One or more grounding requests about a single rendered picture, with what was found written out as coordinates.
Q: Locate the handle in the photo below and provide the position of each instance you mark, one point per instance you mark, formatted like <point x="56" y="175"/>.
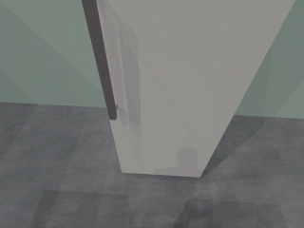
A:
<point x="97" y="41"/>

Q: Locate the fridge door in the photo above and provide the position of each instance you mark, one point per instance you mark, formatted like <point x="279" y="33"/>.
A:
<point x="179" y="70"/>

